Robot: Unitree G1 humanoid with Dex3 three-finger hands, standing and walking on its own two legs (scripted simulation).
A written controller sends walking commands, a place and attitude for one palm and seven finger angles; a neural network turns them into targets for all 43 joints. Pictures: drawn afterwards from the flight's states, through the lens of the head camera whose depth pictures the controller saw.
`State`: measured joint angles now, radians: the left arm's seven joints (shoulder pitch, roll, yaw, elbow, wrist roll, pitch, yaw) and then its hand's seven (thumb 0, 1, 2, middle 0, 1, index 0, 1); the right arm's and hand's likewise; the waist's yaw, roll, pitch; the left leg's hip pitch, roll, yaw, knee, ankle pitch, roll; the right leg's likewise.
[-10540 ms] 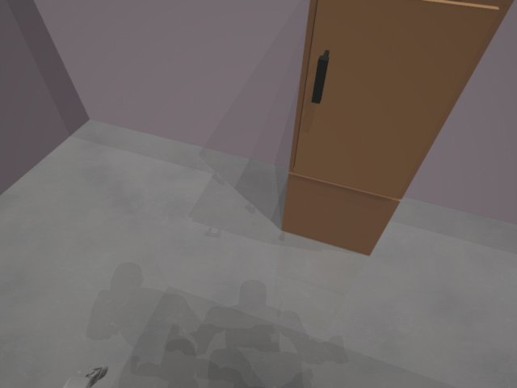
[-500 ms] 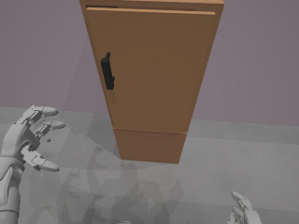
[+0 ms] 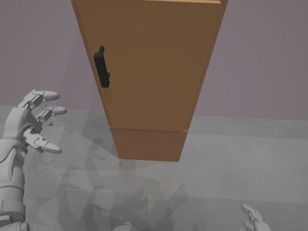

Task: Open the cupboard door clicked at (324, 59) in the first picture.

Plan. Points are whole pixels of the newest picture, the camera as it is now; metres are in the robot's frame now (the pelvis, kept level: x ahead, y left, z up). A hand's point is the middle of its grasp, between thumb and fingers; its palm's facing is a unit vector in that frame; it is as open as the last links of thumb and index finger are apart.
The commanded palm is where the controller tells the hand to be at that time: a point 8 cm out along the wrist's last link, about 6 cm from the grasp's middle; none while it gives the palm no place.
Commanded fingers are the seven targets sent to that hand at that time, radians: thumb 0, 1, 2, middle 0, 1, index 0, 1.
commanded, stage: move the hooked fingers beside the handle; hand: left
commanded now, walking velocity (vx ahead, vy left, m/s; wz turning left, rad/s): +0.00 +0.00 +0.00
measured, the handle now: (103, 67) +0.58 +0.19 +0.08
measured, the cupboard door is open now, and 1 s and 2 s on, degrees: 0 0 0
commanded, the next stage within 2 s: none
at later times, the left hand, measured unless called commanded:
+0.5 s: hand (57, 104) +0.40 +0.28 +0.10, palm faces -0.02 -1.00 +0.01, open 14.0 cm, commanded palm +0.39 +0.32 +0.09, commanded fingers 0.00 -0.50 0.30 -0.30 -1.20 -0.30 -1.20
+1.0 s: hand (77, 83) +0.48 +0.25 +0.10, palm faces -0.01 -1.00 -0.02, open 14.0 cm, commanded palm +0.48 +0.30 +0.09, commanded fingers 0.00 -0.50 0.30 -0.30 -1.20 -0.30 -1.20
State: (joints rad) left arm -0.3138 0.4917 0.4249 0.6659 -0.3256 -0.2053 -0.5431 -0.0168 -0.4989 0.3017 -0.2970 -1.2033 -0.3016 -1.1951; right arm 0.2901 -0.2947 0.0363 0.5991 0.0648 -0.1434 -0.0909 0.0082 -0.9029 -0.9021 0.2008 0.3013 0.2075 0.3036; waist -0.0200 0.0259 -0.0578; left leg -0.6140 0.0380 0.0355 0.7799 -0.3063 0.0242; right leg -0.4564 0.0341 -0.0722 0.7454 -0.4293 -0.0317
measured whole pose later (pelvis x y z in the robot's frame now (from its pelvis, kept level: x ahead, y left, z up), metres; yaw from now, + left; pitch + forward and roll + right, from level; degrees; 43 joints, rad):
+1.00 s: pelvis -0.01 +0.01 -0.02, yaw -2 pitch +16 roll -3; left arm -0.90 0.64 0.43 1.22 -0.13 -0.33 -0.40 -0.02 -0.50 0.30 -0.30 -1.20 -0.30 -1.20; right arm 0.40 -0.30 0.04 0.65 0.03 0.02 -0.06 0.00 -0.90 -0.90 0.20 0.30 0.21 0.30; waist -0.15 0.02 -0.07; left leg -0.85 0.05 0.04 0.90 -0.33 0.04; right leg -0.68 0.05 -0.07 0.85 -0.44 -0.02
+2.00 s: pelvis +0.01 +0.01 -0.02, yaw -2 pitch +19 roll -4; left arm -0.97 0.69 0.45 1.27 -0.10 -0.32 -0.39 -0.02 -0.50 0.30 -0.30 -1.20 -0.30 -1.20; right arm 0.36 -0.29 0.05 0.60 0.02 0.10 -0.04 0.00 -0.90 -0.90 0.20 0.30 0.21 0.30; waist -0.16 0.02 -0.09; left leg -0.91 0.06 0.02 0.95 -0.38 0.04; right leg -0.72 0.06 -0.08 0.87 -0.47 -0.02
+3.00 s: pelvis +0.01 +0.02 -0.03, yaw -2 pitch +20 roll -4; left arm -0.96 0.66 0.46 1.21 -0.10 -0.33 -0.36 -0.02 -0.50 0.30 -0.30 -1.20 -0.30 -1.20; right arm 0.39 -0.28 0.04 0.62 0.01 0.09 -0.03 0.00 -0.90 -0.90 0.20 0.30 0.21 0.30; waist -0.17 0.03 -0.10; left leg -0.93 0.07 0.02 0.96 -0.38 0.04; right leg -0.75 0.06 -0.07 0.88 -0.48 -0.02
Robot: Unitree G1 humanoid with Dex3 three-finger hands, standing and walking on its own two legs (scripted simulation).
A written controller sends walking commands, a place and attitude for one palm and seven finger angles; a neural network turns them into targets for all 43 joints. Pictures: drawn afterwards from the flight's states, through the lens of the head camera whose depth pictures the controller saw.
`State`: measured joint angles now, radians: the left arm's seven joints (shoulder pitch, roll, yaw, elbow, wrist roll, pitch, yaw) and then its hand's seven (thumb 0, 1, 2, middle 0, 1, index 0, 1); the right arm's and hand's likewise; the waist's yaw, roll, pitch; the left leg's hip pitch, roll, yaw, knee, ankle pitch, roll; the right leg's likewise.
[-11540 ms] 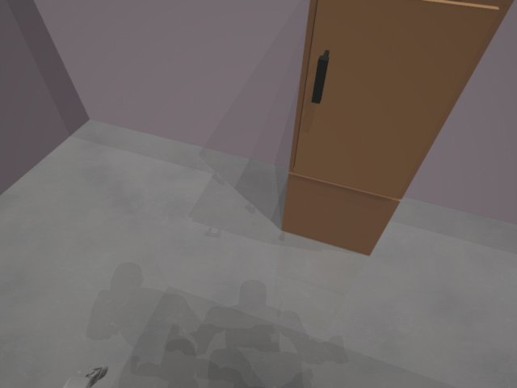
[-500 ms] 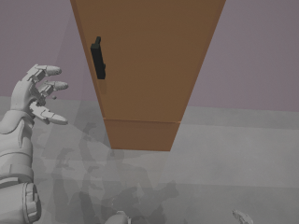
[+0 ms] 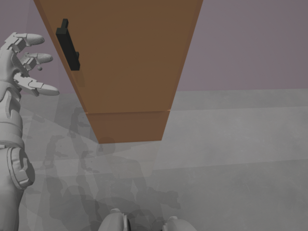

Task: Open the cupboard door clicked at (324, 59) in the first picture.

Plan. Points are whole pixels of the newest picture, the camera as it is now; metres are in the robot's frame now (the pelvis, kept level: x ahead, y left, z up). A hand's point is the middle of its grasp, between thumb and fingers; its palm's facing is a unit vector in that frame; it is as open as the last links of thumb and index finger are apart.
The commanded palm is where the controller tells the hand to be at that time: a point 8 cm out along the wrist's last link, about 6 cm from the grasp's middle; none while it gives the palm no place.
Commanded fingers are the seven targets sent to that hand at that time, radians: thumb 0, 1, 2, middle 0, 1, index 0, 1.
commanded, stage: move the hooked fingers beside the handle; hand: left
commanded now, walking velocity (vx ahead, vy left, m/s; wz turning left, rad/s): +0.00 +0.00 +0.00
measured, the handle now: (70, 45) +0.58 +0.20 +0.10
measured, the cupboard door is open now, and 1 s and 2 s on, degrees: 0 0 0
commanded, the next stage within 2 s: none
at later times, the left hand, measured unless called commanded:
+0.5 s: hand (41, 59) +0.53 +0.26 +0.10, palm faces +0.03 -1.00 -0.02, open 14.0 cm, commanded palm +0.51 +0.30 +0.10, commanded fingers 0.00 -0.50 0.30 -0.30 -1.20 -0.30 -1.20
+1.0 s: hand (39, 62) +0.52 +0.26 +0.11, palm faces +0.04 -1.00 -0.01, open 14.0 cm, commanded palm +0.51 +0.30 +0.10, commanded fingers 0.00 -0.50 0.30 -0.30 -1.20 -0.30 -1.20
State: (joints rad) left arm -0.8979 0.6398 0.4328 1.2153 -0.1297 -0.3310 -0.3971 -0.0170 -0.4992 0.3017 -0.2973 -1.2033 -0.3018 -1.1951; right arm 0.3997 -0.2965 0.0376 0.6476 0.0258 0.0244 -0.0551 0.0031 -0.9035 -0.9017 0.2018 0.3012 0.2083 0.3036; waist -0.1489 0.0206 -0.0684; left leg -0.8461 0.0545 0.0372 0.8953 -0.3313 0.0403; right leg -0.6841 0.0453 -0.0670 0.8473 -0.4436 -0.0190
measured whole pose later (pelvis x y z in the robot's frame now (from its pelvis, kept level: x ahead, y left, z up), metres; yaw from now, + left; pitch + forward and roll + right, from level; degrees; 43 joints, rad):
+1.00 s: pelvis +0.02 +0.00 -0.01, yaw +0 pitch +19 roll -4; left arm -0.97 0.69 0.45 1.27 -0.10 -0.32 -0.39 -0.02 -0.50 0.30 -0.30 -1.20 -0.30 -1.20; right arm 0.36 -0.29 0.05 0.60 0.02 0.10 -0.04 0.00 -0.90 -0.90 0.20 0.30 0.21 0.30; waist -0.16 0.02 -0.09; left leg -0.91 0.06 0.02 0.95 -0.38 0.04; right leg -0.72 0.06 -0.08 0.87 -0.47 -0.02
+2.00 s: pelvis +0.02 +0.00 -0.01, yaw -1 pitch +20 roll -4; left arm -0.96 0.66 0.46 1.21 -0.10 -0.33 -0.36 -0.02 -0.50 0.30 -0.30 -1.20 -0.30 -1.20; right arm 0.39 -0.28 0.04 0.62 0.01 0.09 -0.03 0.00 -0.90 -0.90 0.20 0.30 0.21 0.30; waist -0.17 0.03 -0.10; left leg -0.93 0.07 0.02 0.96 -0.38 0.04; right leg -0.75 0.06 -0.07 0.88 -0.48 -0.02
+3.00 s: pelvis +0.02 +0.01 -0.01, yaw -1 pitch +21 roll -5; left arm -0.95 0.72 0.48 1.24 -0.11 -0.29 -0.42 -0.02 -0.50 0.30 -0.30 -1.20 -0.30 -1.19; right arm 0.44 -0.28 0.04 0.62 0.02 0.10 -0.03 0.00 -0.90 -0.90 0.20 0.30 0.21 0.30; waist -0.18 0.03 -0.11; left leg -0.94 0.07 0.02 0.96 -0.39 0.04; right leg -0.75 0.07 -0.06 0.86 -0.47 -0.01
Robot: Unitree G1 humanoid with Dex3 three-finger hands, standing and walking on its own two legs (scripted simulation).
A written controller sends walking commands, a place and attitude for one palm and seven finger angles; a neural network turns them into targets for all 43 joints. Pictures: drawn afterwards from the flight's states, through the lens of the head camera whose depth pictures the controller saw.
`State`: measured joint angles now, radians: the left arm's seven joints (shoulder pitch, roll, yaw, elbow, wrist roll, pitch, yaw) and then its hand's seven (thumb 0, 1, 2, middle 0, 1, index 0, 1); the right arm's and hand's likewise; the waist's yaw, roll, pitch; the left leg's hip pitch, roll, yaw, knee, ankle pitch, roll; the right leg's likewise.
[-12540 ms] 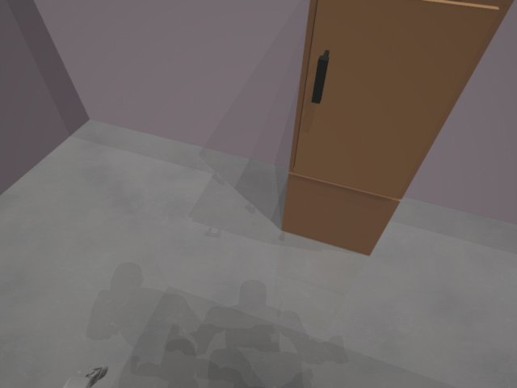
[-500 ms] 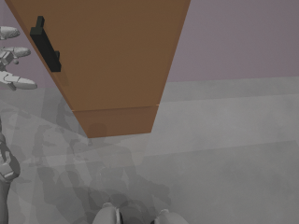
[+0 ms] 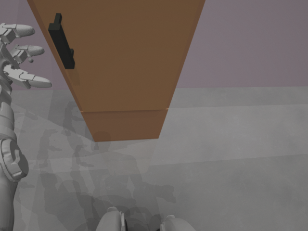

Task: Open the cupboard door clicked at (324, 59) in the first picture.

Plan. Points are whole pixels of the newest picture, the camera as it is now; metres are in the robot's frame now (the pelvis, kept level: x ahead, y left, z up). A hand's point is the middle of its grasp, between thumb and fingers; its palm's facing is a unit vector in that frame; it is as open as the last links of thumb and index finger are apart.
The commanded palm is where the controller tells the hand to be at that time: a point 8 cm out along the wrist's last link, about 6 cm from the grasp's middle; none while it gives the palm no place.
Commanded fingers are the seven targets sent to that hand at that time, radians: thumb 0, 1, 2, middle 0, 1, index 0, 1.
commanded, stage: move the hooked fingers beside the handle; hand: left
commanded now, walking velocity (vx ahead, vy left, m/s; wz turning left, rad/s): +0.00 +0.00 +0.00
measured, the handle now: (64, 42) +0.57 +0.20 +0.11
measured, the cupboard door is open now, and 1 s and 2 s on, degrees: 0 0 0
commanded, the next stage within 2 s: slide the fingers in behind the handle in 1.82 s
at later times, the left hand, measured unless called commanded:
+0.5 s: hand (30, 57) +0.51 +0.26 +0.11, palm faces +0.05 -1.00 +0.00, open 14.0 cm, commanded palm +0.49 +0.31 +0.10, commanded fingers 0.00 -0.50 0.30 -0.30 -1.20 -0.30 -1.20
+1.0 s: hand (37, 54) +0.51 +0.24 +0.12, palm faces +0.04 -1.00 -0.01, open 14.0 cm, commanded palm +0.49 +0.29 +0.10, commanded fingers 0.00 -0.50 0.30 -0.30 -1.20 -0.30 -1.20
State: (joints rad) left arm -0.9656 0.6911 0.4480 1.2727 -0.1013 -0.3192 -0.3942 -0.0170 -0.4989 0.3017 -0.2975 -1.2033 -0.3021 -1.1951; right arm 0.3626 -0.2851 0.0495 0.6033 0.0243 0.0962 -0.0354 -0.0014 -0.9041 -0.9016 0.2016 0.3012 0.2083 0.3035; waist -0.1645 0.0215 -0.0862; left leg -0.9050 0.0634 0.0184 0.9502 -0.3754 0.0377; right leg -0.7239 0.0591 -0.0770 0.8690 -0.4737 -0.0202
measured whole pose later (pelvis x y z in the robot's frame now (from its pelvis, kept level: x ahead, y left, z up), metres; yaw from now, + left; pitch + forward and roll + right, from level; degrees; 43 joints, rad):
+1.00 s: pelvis +0.00 +0.00 +0.00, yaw -1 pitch +20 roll -4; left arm -0.96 0.66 0.46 1.21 -0.10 -0.33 -0.36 -0.02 -0.50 0.30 -0.30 -1.20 -0.30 -1.20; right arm 0.39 -0.28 0.04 0.62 0.01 0.09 -0.03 0.00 -0.90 -0.90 0.20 0.30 0.21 0.30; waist -0.17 0.03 -0.10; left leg -0.93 0.07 0.02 0.96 -0.38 0.04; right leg -0.75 0.06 -0.07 0.88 -0.48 -0.02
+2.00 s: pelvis +0.01 +0.01 +0.00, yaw -1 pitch +21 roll -5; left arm -0.95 0.72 0.48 1.24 -0.11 -0.29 -0.42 -0.02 -0.50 0.30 -0.30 -1.20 -0.30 -1.19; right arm 0.44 -0.28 0.04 0.62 0.02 0.10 -0.03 0.00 -0.90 -0.90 0.20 0.30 0.21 0.30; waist -0.18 0.03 -0.11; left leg -0.94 0.07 0.02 0.96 -0.39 0.04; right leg -0.75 0.07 -0.06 0.86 -0.47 -0.01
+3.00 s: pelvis +0.00 -0.01 +0.00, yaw +0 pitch +19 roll -4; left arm -0.92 0.57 0.40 1.19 -0.11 -0.32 -0.27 -0.02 -0.50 0.30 -0.30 -1.20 -0.30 -1.20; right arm 0.44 -0.28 0.02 0.64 0.01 0.07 -0.01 0.00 -0.91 -0.90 0.20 0.30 0.21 0.30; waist -0.17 0.04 -0.10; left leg -0.90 0.07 0.02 0.94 -0.37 0.02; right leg -0.73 0.07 -0.07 0.88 -0.48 -0.04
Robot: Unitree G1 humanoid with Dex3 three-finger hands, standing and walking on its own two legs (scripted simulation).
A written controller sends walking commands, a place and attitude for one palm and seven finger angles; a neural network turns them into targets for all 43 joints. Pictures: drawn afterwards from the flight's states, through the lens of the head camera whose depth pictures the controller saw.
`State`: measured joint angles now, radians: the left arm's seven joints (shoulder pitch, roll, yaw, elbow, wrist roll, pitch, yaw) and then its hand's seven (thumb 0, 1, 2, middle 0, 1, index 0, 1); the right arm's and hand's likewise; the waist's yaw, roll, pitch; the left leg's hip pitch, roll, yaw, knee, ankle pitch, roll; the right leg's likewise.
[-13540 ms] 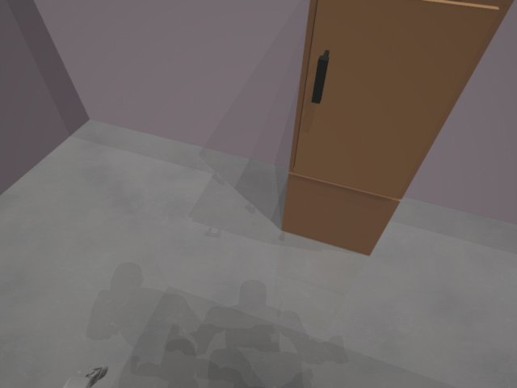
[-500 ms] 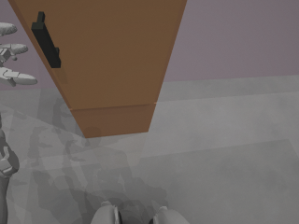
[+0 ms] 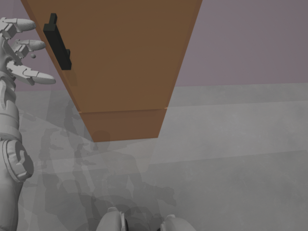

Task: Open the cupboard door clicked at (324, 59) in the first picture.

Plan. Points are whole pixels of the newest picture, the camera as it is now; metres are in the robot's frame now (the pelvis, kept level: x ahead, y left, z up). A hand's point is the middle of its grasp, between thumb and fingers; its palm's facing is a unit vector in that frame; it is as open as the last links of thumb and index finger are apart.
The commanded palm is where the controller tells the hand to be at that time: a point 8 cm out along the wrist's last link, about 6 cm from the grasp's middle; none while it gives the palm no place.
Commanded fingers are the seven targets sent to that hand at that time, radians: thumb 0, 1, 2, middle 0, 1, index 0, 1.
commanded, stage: move the hooked fingers beside the handle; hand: left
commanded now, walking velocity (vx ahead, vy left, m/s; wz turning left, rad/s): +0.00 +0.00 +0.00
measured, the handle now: (60, 43) +0.56 +0.20 +0.11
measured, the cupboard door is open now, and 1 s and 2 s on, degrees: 0 0 0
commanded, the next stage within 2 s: slide the fingers in behind the handle in 0.82 s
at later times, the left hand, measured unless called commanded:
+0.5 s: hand (28, 64) +0.49 +0.26 +0.11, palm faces +0.05 -1.00 +0.00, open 14.0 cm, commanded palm +0.48 +0.31 +0.10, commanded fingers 0.00 -0.50 0.30 -0.30 -1.20 -0.30 -1.20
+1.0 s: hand (26, 58) +0.51 +0.27 +0.11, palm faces +0.03 -1.00 +0.01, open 14.0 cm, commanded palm +0.48 +0.30 +0.10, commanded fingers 0.00 -0.50 0.30 -0.30 -1.20 -0.30 -1.20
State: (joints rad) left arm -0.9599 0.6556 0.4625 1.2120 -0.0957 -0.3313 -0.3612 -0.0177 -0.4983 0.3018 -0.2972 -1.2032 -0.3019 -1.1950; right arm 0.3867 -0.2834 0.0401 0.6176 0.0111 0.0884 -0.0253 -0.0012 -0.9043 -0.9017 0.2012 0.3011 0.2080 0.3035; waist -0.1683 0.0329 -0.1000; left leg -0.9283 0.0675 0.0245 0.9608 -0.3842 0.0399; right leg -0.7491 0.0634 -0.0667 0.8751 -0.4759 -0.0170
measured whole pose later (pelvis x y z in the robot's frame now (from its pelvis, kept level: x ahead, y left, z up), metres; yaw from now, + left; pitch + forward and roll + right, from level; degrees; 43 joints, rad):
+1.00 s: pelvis +0.00 +0.00 +0.00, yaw +0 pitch +21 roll -5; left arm -0.95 0.72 0.48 1.24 -0.11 -0.29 -0.42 -0.02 -0.50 0.30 -0.30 -1.20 -0.30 -1.19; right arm 0.44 -0.28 0.04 0.62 0.02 0.10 -0.03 0.00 -0.90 -0.90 0.20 0.30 0.21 0.30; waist -0.18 0.03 -0.11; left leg -0.94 0.07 0.02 0.96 -0.39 0.04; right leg -0.75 0.07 -0.06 0.86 -0.47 -0.01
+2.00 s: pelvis +0.00 -0.02 +0.00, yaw +0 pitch +19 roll -4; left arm -0.92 0.57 0.40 1.19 -0.11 -0.32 -0.27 -0.02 -0.50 0.30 -0.30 -1.20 -0.30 -1.20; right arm 0.44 -0.28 0.02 0.64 0.01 0.07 -0.01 0.00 -0.91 -0.90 0.20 0.30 0.21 0.30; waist -0.17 0.04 -0.10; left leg -0.90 0.07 0.02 0.94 -0.37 0.02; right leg -0.73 0.07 -0.07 0.88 -0.48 -0.04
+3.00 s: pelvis +0.00 -0.02 +0.00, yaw +1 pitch +18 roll -3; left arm -0.95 0.51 0.37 1.22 -0.09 -0.33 -0.20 -0.01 0.10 0.56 -0.34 -1.27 -0.34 -1.26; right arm 0.42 -0.27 0.02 0.64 0.00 0.07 0.00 0.00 -0.91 -0.90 0.20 0.30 0.21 0.30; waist -0.17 0.05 -0.11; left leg -0.89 0.06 0.02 0.94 -0.37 0.02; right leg -0.73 0.06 -0.07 0.89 -0.48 -0.04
